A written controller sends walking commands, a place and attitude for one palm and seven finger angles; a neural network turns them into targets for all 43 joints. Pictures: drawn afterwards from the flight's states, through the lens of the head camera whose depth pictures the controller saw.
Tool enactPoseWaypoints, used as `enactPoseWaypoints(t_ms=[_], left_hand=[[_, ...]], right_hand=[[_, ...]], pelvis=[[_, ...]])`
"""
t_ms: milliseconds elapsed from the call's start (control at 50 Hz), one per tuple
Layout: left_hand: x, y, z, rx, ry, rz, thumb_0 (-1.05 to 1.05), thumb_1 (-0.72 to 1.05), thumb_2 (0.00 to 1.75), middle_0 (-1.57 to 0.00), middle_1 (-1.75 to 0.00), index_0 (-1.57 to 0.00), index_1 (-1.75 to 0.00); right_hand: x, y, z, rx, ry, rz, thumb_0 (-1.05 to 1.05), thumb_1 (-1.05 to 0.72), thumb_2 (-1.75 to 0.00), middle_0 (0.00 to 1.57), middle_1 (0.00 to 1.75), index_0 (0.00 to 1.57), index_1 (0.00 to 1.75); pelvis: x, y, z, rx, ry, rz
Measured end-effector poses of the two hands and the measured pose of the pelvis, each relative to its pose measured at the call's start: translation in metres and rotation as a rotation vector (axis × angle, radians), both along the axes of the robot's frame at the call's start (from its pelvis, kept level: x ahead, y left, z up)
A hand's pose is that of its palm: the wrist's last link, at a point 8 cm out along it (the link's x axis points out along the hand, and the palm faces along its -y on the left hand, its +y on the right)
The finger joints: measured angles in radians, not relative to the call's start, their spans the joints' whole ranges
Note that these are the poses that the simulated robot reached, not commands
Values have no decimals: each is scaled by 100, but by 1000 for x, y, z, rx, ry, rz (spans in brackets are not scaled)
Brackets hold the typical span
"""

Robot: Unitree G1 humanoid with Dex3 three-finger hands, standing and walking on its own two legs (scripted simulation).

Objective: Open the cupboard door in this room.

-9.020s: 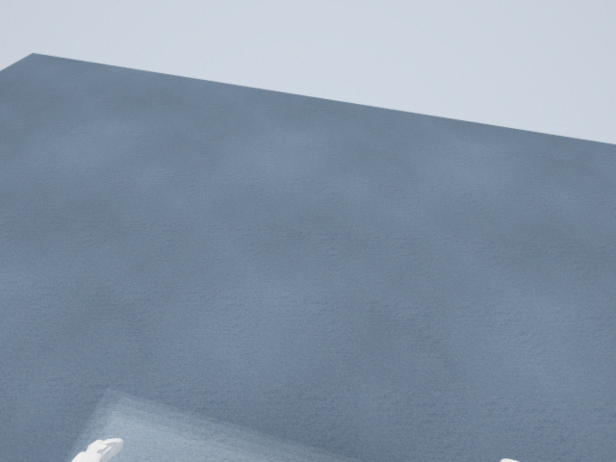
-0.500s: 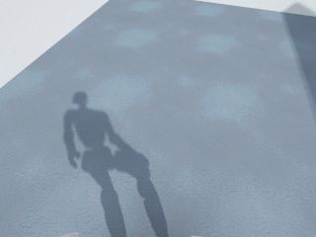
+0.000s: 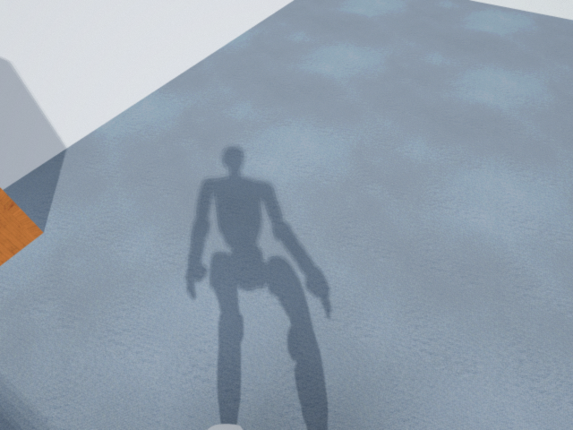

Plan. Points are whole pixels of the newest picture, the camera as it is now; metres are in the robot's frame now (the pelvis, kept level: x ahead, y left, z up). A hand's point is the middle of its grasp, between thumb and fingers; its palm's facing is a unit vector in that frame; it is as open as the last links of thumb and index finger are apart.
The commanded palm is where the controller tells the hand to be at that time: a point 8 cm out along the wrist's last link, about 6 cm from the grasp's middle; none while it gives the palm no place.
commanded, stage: turn or walk to find it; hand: left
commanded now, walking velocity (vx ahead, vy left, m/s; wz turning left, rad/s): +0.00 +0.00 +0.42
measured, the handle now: out of the picture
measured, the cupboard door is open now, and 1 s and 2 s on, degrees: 0 0 0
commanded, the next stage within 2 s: stand and wait in 1.10 s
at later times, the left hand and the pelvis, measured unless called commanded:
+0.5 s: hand out of the picture +0.03 +0.26 -0.16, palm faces +0.21 -0.95 -0.25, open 7.4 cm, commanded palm none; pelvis -0.03 +0.04 +0.00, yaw +10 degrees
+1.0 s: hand out of the picture -0.09 +0.19 -0.16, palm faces +0.43 -0.87 -0.25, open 7.3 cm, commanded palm none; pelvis -0.06 -0.01 +0.00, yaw +25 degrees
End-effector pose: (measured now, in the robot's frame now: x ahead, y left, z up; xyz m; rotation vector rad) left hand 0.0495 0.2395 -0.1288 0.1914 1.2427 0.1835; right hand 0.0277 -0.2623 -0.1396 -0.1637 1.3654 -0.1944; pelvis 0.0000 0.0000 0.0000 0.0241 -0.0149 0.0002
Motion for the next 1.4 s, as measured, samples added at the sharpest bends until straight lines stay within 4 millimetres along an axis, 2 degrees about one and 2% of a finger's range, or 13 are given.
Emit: enactPoseWaypoints(t_ms=[120,180,360,500,600,660,820,940,1040,1140,1200,1300,1400], left_hand=[[-54,42,-31,-28,81,103,0,91,90,-21,-30,-20,-30],[-71,57,-32,-29,127,133,1,91,90,-20,-30,-20,-30],[-64,75,-10,-23,34,176,1,91,90,-20,-30,-20,-30],[-42,65,1,8,-43,172,1,91,90,-20,-30,-20,-30],[-28,43,11,33,-114,168,1,91,90,-20,-30,-20,-30],[-31,27,15,55,-149,176,0,91,90,-20,-30,-20,-30],[-86,-4,22,50,-103,284,0,91,90,-21,-30,-20,-30],[-135,-14,12,24,-39,381,1,91,90,-21,-30,-20,-30],[-186,-11,-2,-4,26,464,0,91,90,-21,-30,-20,-30],[-241,4,-27,-37,87,554,0,91,90,-21,-30,-20,-30],[-264,10,-30,-46,134,582,1,91,90,-20,-30,-20,-30],[-272,17,-21,-57,130,600,1,91,90,-20,-30,-20,-30],[-264,16,-14,-51,93,591,1,91,90,-20,-30,-20,-30]], right_hand=[[45,35,8,-49,-123,112,1,-91,-90,19,29,20,30],[55,55,19,-51,-170,147,1,-91,-90,19,29,20,30],[54,85,26,-18,-175,204,1,-91,-90,20,29,20,30],[29,75,12,16,-119,198,1,-91,-90,20,30,21,30],[8,51,-6,39,-50,194,1,-91,-90,20,30,21,30],[1,34,-18,54,-18,199,1,-91,-90,20,29,20,30],[11,7,-12,48,13,278,1,-91,-90,20,29,20,30],[26,9,-6,19,28,362,1,-91,-90,19,29,20,30],[51,36,0,-2,-11,460,1,-91,-90,19,29,20,30],[79,82,5,-16,-128,564,1,-91,-90,19,29,20,30],[84,108,16,-6,-185,603,1,-91,-90,19,29,20,30],[79,136,26,18,-223,627,1,-91,-90,20,29,20,30],[64,144,22,59,-214,613,1,-91,-90,20,29,20,30]], pelvis=[[-13,28,-14,-25,2,55],[-16,37,-9,-32,-6,62],[-23,50,5,-48,-3,128],[-31,39,3,-30,4,178],[-36,18,-2,-13,11,220],[-40,4,-6,-12,3,250],[-48,-14,3,15,-14,343],[-55,-15,3,12,-7,403],[-67,-6,0,1,1,452],[-84,14,-13,-27,1,503],[-90,21,-10,-23,-8,498],[-95,30,1,-40,-19,514],[-99,30,4,-27,-22,514]])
